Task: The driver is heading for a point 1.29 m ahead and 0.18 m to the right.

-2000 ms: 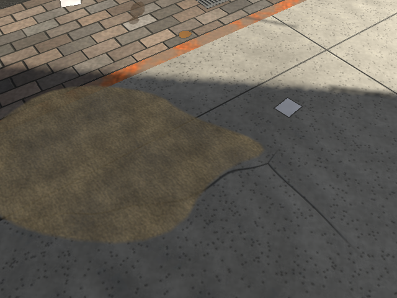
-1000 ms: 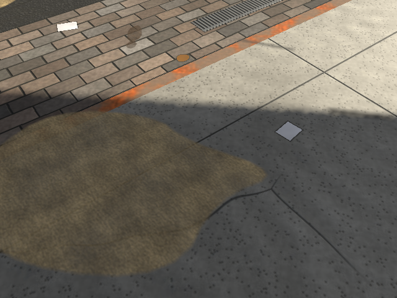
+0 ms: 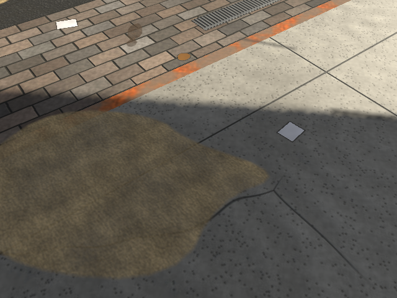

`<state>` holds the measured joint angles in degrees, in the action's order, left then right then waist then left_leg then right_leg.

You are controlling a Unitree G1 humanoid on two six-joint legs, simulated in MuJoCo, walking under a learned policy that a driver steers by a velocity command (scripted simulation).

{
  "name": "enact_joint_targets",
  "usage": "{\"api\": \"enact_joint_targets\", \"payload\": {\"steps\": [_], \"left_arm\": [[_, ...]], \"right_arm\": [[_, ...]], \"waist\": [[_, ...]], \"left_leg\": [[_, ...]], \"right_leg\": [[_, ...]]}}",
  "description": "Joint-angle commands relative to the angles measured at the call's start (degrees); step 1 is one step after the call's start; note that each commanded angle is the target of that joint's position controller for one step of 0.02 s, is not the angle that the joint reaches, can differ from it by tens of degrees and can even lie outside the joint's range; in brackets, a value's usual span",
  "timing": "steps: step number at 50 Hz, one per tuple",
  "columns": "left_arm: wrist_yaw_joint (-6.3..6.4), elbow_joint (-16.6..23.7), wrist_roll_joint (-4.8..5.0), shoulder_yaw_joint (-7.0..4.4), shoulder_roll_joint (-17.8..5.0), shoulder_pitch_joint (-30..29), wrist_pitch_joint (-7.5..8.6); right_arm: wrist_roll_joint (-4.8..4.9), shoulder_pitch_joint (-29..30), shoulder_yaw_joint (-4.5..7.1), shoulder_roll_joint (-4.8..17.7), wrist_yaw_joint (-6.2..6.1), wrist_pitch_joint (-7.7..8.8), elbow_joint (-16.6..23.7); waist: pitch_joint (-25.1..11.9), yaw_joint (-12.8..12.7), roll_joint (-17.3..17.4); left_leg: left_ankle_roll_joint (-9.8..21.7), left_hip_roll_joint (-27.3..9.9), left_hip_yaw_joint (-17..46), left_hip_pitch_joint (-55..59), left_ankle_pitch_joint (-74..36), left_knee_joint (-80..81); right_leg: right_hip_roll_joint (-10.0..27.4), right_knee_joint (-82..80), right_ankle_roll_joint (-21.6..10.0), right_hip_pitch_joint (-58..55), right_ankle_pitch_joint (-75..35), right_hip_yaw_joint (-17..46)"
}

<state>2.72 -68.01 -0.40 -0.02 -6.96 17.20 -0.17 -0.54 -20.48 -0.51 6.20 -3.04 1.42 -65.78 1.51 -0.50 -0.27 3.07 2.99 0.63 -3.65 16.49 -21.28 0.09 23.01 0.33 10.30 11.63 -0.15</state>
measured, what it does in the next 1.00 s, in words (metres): walks ahead: right foot, then left foot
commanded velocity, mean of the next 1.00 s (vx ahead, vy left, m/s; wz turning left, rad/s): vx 0.69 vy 0.00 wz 0.00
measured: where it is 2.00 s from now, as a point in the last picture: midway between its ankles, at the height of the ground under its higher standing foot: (233, 114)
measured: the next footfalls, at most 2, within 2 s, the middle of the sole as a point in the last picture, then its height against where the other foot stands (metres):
right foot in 0.44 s outside the picture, level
left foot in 0.92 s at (212, 252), level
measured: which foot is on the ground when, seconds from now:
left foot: down 0.00-0.44, up 0.46-0.90, down 0.92-1.00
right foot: down 0.00-0.12, up 0.14-0.42, down 0.44-0.94, up 0.96-1.00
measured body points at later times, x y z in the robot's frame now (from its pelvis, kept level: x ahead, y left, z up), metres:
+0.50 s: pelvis +0.14 -0.07 -0.02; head +0.16 -0.09 +0.43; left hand +0.26 +0.19 -0.13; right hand +0.08 -0.32 -0.17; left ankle -0.04 +0.07 -0.69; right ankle +0.18 -0.16 -0.74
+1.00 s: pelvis +0.54 -0.08 -0.03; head +0.59 -0.08 +0.41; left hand +0.49 +0.17 -0.17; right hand +0.70 -0.33 -0.15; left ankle +0.65 -0.02 -0.74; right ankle +0.27 -0.18 -0.62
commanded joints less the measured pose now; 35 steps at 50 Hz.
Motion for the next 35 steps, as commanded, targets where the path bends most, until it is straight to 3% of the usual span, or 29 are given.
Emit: {"api": "enact_joint_targets", "payload": {"steps": [1,4,5,6,7,8,9,10,12,14,16,19,20,21,22,23,24,25,26,27,29,32,35], "left_arm": [[0.11,0.1,0.01,-0.42,-3.6,4.5,0.11],[0.12,0.0,0.03,-0.39,-3.6,4.6,0.11],[0.07,0.0,-0.12,-0.32,-3.2,4.8,0.04],[-0.18,0.9,-0.26,-0.92,-4.3,3.7,-0.18],[-0.9,2.9,-0.97,-1.44,-5.4,0.4,-0.37],[-1.74,6.2,-1.74,-1.32,-4.6,-5.0,-0.25],[-2.23,9.6,-2.01,-1.37,-4.7,-11.0,0.28],[-2.65,11.1,-1.83,-1.76,-5.1,-12.8,1.0],[-3.79,11.5,-1.71,-2.67,-5.9,-10.2,2.65],[-4.62,12.4,-1.14,-3.45,-6.6,-9.7,3.29],[-5.04,14.5,-0.86,-3.66,-6.2,-12.0,3.05],[-5.28,16.4,-0.69,-4.11,-6.7,-12.5,2.72],[-5.2,16.0,-0.55,-4.38,-6.8,-9.6,2.91],[-4.83,14.3,-0.51,-5.13,-7.8,-3.0,3.21],[-4.04,10.8,-0.53,-6.5,-10.3,8.1,3.83],[-3.01,8.4,-1.84,-8.34,-16.9,20.0,4.67],[-3.35,7.7,-2.43,-7.74,-18.0,21.9,4.96],[-3.4,10.2,-2.48,-6.35,-14.2,9.7,4.47],[-3.79,12.3,-2.01,-5.76,-12.4,4.0,4.77],[-4.07,12.4,-1.45,-5.51,-12.1,2.9,5.21],[-3.72,11.7,-1.04,-4.36,-9.7,2.9,6.0],[-3.2,10.5,-0.62,-3.89,-9.3,7.3,6.99],[-3.48,10.5,-0.46,-3.52,-9.2,11.1,7.69]], "right_arm": [[0.01,-5.5,0.5,3.9,-0.1,0.17,0.1],[0.01,-5.7,0.49,3.8,-0.09,0.2,0.1],[-0.11,-6.8,0.62,4.1,-0.05,0.12,0.0],[0.0,-7.9,1.76,6.8,0.07,-0.31,0.1],[-0.16,-10.9,2.9,9.7,0.4,-0.76,-0.1],[-0.08,-13.6,3.74,11.4,0.69,-0.93,-0.4],[-0.32,-13.7,3.75,10.2,0.8,-0.56,-0.1],[-0.7,-12.6,3.66,9.2,0.84,0.06,0.5],[-0.83,-9.9,4.14,9.9,1.0,1.66,2.0],[-0.38,-7.5,4.45,10.4,1.06,3.04,3.5],[-0.29,-6.5,4.62,10.6,1.12,3.92,4.3],[-0.3,-6.3,5.02,11.8,1.6,4.52,5.1],[-0.13,-5.2,5.11,12.2,1.85,4.72,5.5],[-0.22,-3.7,5.2,13.0,2.12,4.99,5.9],[-0.81,-3.2,4.93,12.8,2.56,5.34,6.0],[-0.48,-1.9,4.1,10.2,3.01,5.52,7.9],[-0.12,-0.4,3.29,5.9,3.66,6.25,11.3],[-0.55,2.9,3.72,8.0,4.1,6.01,12.9],[-0.6,4.0,3.93,9.5,4.79,5.98,13.3],[-0.93,3.8,4.01,9.2,5.32,5.88,13.0],[-2.24,3.0,3.83,7.7,6.11,4.42,13.2],[-1.93,9.3,3.7,7.7,6.64,2.53,15.7],[-1.58,19.9,3.45,8.3,6.73,2.21,19.8]], "waist": [[3.7,0.0,0.7],[3.7,0.0,0.7],[1.7,0.5,1.2],[2.3,1.5,3.9],[5.7,3.6,7.4],[11.4,5.8,10.6],[16.0,7.1,10.2],[16.1,5.9,6.8],[10.6,3.2,4.0],[7.1,1.5,5.0],[7.9,1.2,7.6],[8.8,0.9,7.6],[8.4,-0.7,6.8],[6.4,-4.3,5.1],[0.5,-9.2,0.6],[-6.4,-14.0,-12.0],[-7.9,-10.9,-21.0],[-1.1,-4.8,-12.1],[0.4,-2.5,-4.0],[-0.2,-0.9,-1.1],[1.4,1.7,-3.2],[5.9,1.4,-1.6],[8.7,-0.9,-0.3]], "left_leg": [[0.7,-7.6,5.6,-5.6,-14.3,4.2],[0.7,-7.6,5.6,-5.4,-14.7,4.1],[1.4,-6.8,5.9,-4.4,-4.2,5.7],[3.6,-6.5,8.3,-4.0,14.2,6.8],[6.8,-10.4,15.5,-3.2,31.1,11.1],[10.3,-16.9,23.5,-2.9,40.6,16.6],[12.8,-21.3,28.4,-3.5,37.4,19.3],[13.2,-22.0,28.3,-1.1,31.3,19.4],[12.1,-20.3,24.0,4.3,21.2,18.3],[10.4,-17.6,18.4,3.1,16.1,18.3],[9.5,-16.5,14.8,-1.1,14.3,18.5],[9.9,-16.9,11.6,-5.8,12.3,17.5],[10.0,-16.9,10.3,-9.0,9.6,15.5],[9.4,-15.5,7.7,-12.6,-1.2,8.8],[8.4,-12.0,3.2,-16.9,-15.0,-6.3],[5.3,-5.2,-3.8,-28.5,-14.3,-31.9],[4.9,2.1,1.2,-41.1,11.4,-47.9],[6.2,-2.5,5.1,-45.1,4.0,-55.8],[6.4,-6.4,4.5,-43.8,-3.0,-55.6],[5.9,-8.6,3.9,-40.5,-5.7,-52.6],[3.6,-10.5,2.6,-37.9,-6.8,-49.6],[1.4,-11.2,-0.1,-44.5,-11.0,-47.4],[0.3,-10.2,-3.4,-46.6,-15.7,-37.3]], "right_leg": [[5.0,-2.1,-1.7,-1.7,-9.0,4.3],[5.0,-2.0,-1.7,-1.7,-9.1,4.2],[3.6,-1.3,-2.0,-1.7,-2.0,3.2],[0.0,4.1,-2.8,1.8,11.4,0.0],[-2.3,10.5,-3.1,11.1,19.8,-2.2],[-1.9,16.9,-3.1,20.5,19.5,-5.2],[1.6,23.9,-3.0,27.7,15.6,-3.7],[3.3,27.5,-2.9,32.7,12.8,-1.9],[4.6,28.7,-2.6,34.0,8.0,-0.5],[4.1,25.5,-2.5,29.3,5.0,-1.1],[3.8,19.3,-2.6,24.0,3.5,-1.9],[2.3,12.5,-3.5,15.0,3.9,-5.5],[1.2,10.5,-4.2,8.4,2.9,-7.2],[-1.1,8.8,-4.7,-1.2,3.2,-9.0],[-2.6,7.6,-5.5,-15.2,5.6,-9.0],[10.1,-1.3,-8.7,-27.7,25.9,10.6],[21.0,-16.0,-10.7,-28.7,47.4,41.7],[21.1,-15.7,-10.2,-19.5,44.1,41.8],[20.0,-13.6,-9.9,-13.6,35.3,33.5],[17.4,-14.6,-9.7,-9.6,28.8,26.6],[13.7,-17.3,-8.9,-4.6,22.9,19.0],[11.5,-20.0,-9.4,-4.6,13.5,12.9],[9.4,-22.6,-10.3,-4.5,1.8,7.0]]}}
